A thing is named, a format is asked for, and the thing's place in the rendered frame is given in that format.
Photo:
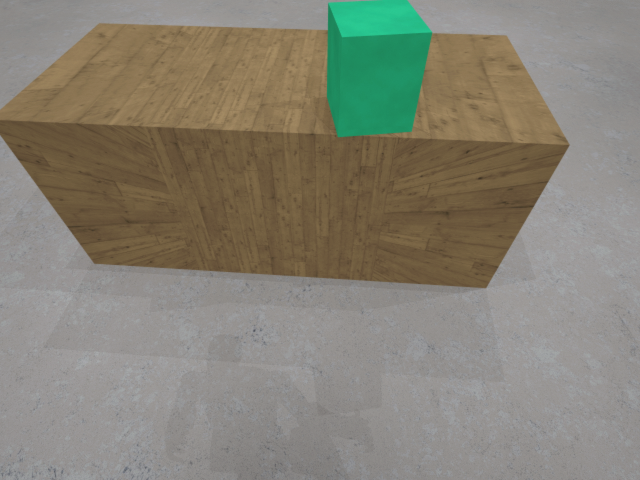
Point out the carton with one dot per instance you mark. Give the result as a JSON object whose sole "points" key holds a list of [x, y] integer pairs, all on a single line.
{"points": [[377, 52]]}

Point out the pedestal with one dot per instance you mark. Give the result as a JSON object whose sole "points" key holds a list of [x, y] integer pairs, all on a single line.
{"points": [[214, 149]]}

